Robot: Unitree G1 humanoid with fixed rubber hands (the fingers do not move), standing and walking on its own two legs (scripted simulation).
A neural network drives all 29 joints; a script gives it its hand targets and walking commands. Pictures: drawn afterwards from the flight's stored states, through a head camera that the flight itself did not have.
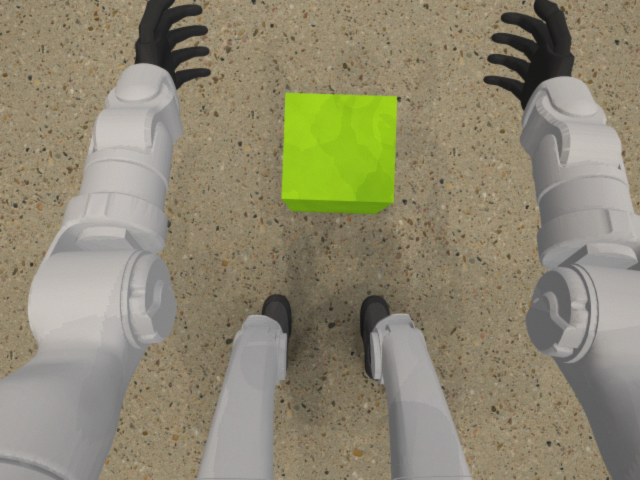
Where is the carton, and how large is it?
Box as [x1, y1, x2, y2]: [281, 93, 396, 213]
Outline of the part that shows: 285,93 281,198 290,209 295,211 376,213 393,202 396,96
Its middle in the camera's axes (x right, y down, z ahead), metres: +0.04 -0.17 +0.85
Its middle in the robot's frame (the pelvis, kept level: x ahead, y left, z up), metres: +0.54 -0.03 -0.53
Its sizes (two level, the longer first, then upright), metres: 0.210 0.200 0.250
